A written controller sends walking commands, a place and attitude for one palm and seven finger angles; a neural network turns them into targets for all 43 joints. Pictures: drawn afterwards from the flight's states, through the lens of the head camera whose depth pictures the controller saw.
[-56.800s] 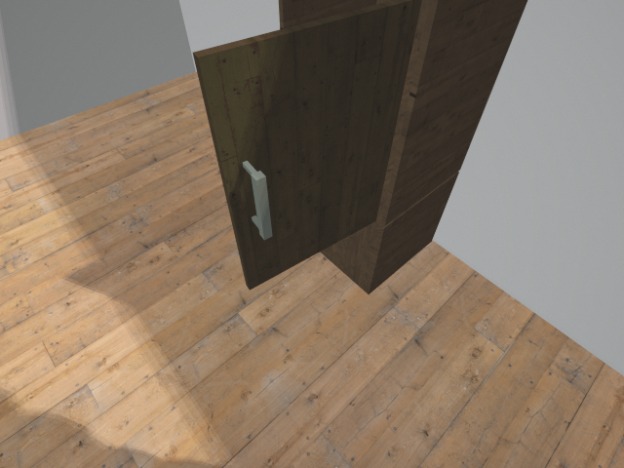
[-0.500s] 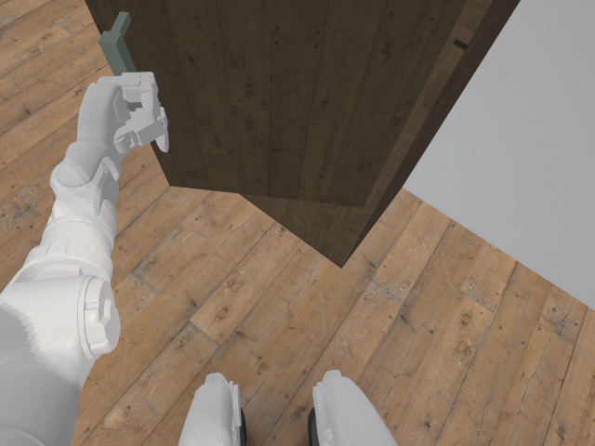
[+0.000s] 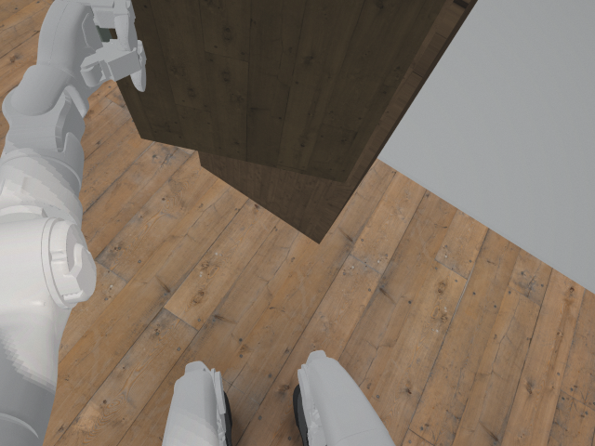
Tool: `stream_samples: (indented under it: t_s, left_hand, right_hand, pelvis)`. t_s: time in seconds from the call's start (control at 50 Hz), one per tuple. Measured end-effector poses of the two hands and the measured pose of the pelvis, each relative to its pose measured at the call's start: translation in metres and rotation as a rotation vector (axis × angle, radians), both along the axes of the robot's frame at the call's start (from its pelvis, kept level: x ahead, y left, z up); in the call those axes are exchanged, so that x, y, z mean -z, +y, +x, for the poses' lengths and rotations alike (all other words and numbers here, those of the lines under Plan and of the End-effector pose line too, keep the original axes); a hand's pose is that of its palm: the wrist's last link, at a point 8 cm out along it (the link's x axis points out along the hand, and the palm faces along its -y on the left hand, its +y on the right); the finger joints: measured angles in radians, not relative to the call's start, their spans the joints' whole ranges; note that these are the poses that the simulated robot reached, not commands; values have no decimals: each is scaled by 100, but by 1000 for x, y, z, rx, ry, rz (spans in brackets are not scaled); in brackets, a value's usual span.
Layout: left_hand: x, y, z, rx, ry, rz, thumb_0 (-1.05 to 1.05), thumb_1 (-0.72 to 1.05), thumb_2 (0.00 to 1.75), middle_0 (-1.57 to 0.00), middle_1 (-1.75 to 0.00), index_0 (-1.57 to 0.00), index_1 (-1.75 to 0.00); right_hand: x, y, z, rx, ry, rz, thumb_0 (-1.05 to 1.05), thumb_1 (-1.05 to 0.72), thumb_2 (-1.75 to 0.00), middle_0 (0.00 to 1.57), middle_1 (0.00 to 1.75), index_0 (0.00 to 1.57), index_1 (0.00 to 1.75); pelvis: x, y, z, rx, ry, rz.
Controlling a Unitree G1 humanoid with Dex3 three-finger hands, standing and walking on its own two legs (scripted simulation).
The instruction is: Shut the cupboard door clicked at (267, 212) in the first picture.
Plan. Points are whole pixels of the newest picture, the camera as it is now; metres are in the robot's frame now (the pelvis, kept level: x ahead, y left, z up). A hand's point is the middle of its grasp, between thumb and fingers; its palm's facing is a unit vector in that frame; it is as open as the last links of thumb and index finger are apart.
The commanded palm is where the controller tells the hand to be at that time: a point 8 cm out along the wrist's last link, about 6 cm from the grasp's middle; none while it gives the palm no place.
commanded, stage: push the door shut along its arc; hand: left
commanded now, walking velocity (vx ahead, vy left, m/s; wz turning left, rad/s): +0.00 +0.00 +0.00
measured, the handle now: (98, 8) +0.65 +0.16 +0.09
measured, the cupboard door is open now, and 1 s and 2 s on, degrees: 24 20 20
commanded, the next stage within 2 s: pull the fist back off the door in 0.28 s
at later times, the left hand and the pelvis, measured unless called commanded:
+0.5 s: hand (172, 11) +0.62 +0.08 +0.11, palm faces -0.09 -0.99 +0.10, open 3.1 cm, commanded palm +0.60 +0.10 +0.10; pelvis +0.00 +0.00 -0.01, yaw -1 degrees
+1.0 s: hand (169, 63) +0.56 +0.09 +0.09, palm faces +0.03 -1.00 -0.02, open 3.1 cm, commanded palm +0.52 +0.13 +0.10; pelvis +0.03 -0.02 +0.03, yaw +2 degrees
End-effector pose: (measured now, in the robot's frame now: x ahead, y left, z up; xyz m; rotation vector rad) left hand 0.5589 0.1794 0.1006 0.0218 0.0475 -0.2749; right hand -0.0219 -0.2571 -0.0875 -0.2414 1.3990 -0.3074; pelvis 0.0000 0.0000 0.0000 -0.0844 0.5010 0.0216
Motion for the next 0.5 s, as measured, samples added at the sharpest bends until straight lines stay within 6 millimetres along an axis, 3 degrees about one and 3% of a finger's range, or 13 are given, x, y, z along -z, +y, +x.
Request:
stream_samples:
  t_s: [0.26, 0.4, 0.46, 0.5]
  left_hand:
    - [-3, -19, 27, 55, 5, 0, 2, 90, 90, -130, -150, -130, -150]
    - [-6, -40, 42, 99, 4, 7, 2, 90, 90, -130, -150, -130, -150]
    - [-5, -41, 48, -74, 13, -120, 2, 89, 90, -130, -150, -130, -150]
    - [-3, -45, 49, -188, 6, -114, 2, 90, 90, -130, -150, -130, -150]
  right_hand:
    - [1, 6, -16, 27, 38, -17, 0, -91, -90, 20, 30, 20, 30]
    - [4, 8, -28, 50, 68, -22, 0, -91, -90, 20, 30, 20, 30]
    - [4, 12, -32, 40, 79, 2, 0, -91, -90, 20, 30, 20, 30]
    - [5, 17, -34, 26, 89, 37, 0, -91, -90, 20, 30, 20, 30]
  pelvis:
    - [8, 2, 1, 3, 36, -10]
    - [13, 1, 1, 9, 57, -12]
    - [14, 0, 2, 15, 68, -12]
    - [13, -1, 3, 19, 73, -8]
